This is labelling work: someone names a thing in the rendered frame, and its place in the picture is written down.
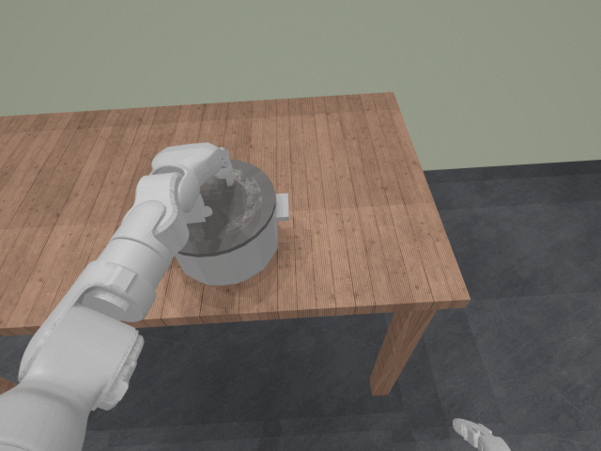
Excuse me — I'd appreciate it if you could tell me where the left robot upper arm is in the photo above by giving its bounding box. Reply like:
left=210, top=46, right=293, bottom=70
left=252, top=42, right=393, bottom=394
left=0, top=303, right=145, bottom=451

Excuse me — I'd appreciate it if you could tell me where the table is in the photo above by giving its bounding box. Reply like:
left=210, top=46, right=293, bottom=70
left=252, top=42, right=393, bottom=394
left=0, top=92, right=470, bottom=397

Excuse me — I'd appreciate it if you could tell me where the pot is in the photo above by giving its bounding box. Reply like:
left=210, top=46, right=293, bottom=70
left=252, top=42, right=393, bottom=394
left=175, top=194, right=289, bottom=286

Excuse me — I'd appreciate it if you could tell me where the robot left hand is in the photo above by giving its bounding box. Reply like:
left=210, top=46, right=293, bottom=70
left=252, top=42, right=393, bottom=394
left=151, top=143, right=234, bottom=224

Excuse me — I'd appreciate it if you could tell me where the left robot forearm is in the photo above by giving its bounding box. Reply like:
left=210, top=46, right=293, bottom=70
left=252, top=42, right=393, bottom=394
left=18, top=163, right=200, bottom=382

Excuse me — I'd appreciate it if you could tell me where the knob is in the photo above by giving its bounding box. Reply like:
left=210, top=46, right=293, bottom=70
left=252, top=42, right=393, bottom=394
left=199, top=179, right=228, bottom=208

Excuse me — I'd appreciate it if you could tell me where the lid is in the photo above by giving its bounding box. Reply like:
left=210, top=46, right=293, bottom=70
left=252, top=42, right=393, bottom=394
left=178, top=160, right=276, bottom=257

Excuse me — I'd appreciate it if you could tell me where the robot right hand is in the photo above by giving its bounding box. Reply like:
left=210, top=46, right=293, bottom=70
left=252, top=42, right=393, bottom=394
left=453, top=418, right=511, bottom=451

